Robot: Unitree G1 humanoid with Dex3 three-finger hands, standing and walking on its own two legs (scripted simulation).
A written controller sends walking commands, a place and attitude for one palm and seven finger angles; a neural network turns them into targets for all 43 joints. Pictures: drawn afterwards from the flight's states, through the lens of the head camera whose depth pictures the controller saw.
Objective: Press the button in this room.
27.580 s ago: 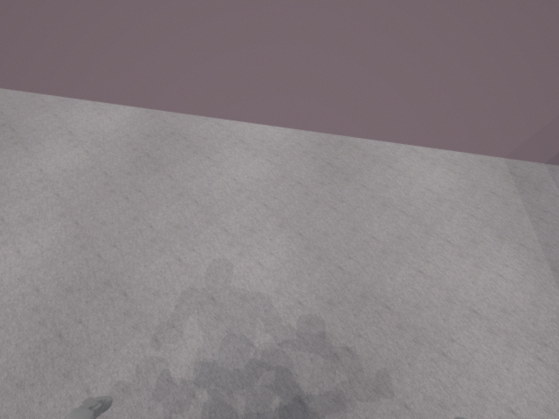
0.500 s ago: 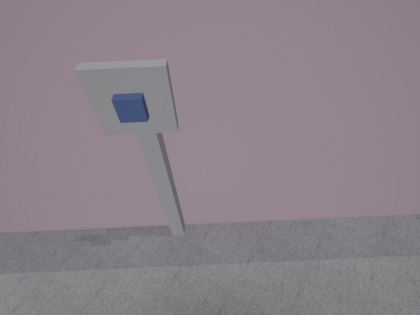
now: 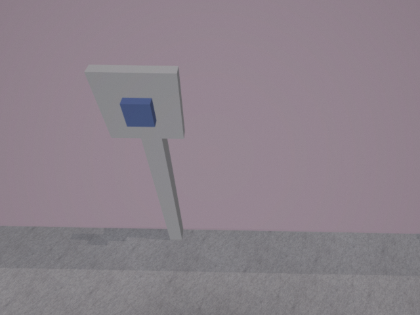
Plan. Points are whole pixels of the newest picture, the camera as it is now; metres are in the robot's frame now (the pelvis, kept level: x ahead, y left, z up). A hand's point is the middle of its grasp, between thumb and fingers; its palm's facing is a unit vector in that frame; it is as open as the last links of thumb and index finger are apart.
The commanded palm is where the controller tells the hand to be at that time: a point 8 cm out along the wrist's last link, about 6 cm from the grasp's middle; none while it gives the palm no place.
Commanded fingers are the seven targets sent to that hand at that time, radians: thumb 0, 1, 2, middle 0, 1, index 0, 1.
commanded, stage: look again from close up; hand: left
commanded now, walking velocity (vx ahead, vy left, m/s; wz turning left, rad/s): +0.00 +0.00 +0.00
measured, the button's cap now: (139, 111) +0.53 +0.21 +0.09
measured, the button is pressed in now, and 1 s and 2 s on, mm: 0 0 0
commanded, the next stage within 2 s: shuffle to correct the standing spot in 0.46 s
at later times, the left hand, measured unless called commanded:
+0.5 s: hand out of the picture +0.00 +0.22 -0.18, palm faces -0.01 -0.98 -0.19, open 7.3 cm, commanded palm none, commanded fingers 0.00 0.90 0.90 -0.20 -0.30 -0.20 -0.30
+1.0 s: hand out of the picture -0.02 +0.16 -0.19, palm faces +0.10 -0.98 -0.14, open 7.3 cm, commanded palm none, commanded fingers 0.00 0.90 0.90 -0.20 -0.30 -0.20 -0.30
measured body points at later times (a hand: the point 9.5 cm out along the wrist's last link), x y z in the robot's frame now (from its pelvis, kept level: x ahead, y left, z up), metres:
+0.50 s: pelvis -0.01 +0.04 -0.01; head +0.00 +0.04 +0.44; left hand +0.01 +0.27 -0.16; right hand -0.03 -0.17 -0.16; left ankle -0.02 +0.14 -0.74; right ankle -0.03 -0.09 -0.74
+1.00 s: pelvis +0.04 +0.01 -0.02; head +0.07 +0.02 +0.43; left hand -0.02 +0.21 -0.18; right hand +0.04 -0.22 -0.17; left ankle +0.01 +0.11 -0.74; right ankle -0.03 -0.09 -0.74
